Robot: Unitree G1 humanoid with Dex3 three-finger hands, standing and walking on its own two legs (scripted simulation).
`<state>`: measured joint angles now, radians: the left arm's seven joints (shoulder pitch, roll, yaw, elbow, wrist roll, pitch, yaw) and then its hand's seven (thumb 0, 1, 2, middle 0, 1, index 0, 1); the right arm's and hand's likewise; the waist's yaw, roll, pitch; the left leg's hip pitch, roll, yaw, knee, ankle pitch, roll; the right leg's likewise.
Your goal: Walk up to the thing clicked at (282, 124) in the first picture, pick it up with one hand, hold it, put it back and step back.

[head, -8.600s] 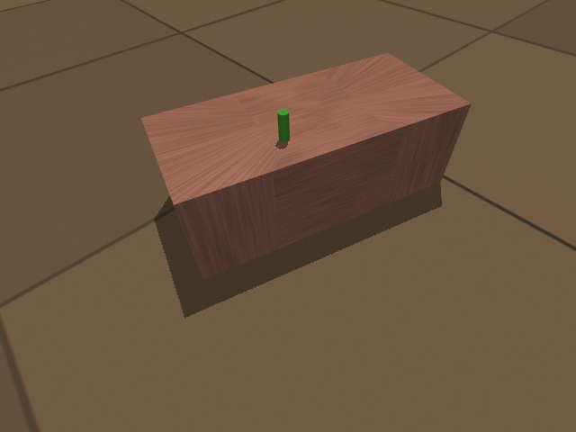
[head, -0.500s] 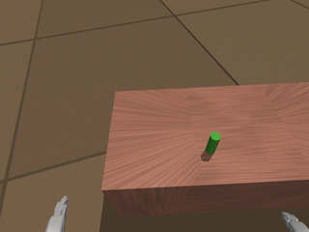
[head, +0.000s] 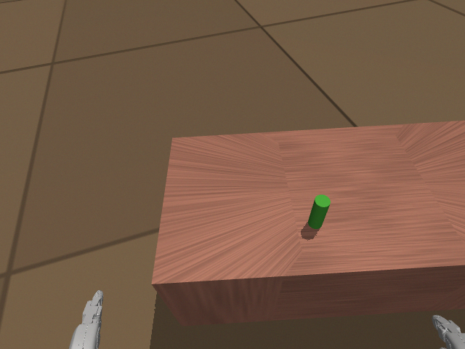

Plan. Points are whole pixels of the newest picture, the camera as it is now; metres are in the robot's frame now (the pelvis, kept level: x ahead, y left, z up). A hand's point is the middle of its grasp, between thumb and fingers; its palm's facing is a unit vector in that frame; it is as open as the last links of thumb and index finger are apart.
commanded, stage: go down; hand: right
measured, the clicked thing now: (318, 212) +0.53 -0.19 -0.22
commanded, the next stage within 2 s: approach in 1.58 s
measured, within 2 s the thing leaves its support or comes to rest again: neither
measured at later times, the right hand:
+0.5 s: hand (447, 272) +0.27 -0.32 +0.00, palm faces +0.20 +0.95 -0.25, open 17.3 cm
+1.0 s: hand (461, 213) +0.35 -0.35 +0.05, palm faces +0.19 +0.98 -0.09, open 17.5 cm
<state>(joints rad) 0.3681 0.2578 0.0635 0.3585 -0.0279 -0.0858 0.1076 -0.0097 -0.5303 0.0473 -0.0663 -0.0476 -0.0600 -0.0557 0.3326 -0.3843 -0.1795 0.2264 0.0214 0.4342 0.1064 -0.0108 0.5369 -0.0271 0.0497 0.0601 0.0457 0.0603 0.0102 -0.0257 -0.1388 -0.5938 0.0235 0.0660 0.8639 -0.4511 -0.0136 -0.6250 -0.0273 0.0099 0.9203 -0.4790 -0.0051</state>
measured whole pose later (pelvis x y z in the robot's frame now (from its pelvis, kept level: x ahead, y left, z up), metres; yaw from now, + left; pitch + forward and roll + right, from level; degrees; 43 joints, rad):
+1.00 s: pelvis -0.02 +0.00 +0.00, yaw +1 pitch +13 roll +2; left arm 0.28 0.26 -0.04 0.49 0.00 -0.19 0.12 -0.01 -0.53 0.05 -0.06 -0.05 -0.06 -0.06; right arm -0.48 -0.75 -0.53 1.07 0.11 -0.09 0.46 -0.02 0.54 -0.04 0.05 0.06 0.04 0.06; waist 0.08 0.02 -0.09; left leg -0.65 0.00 0.06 0.81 -0.38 -0.01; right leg -0.69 -0.05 0.01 0.89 -0.43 0.00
